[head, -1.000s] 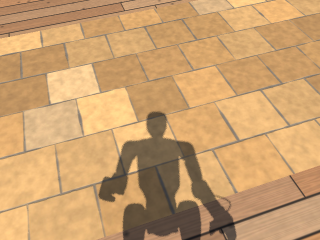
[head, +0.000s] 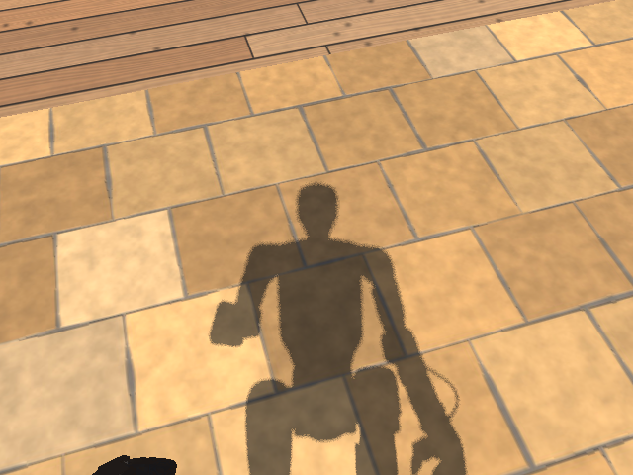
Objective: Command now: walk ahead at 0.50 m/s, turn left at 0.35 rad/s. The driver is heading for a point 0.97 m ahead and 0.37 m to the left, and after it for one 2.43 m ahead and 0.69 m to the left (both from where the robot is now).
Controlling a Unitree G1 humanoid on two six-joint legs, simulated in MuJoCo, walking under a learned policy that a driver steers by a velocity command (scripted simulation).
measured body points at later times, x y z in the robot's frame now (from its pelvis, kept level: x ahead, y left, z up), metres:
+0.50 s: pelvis +0.26 +0.03 +0.00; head +0.29 +0.05 +0.45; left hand +0.15 +0.27 -0.15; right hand +0.51 -0.13 -0.10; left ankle +0.35 +0.12 -0.72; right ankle +0.11 -0.09 -0.72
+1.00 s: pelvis +0.51 +0.13 +0.01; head +0.54 +0.16 +0.46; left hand +0.59 +0.44 -0.08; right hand +0.62 -0.14 -0.11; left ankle +0.35 +0.12 -0.72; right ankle +0.72 +0.10 -0.69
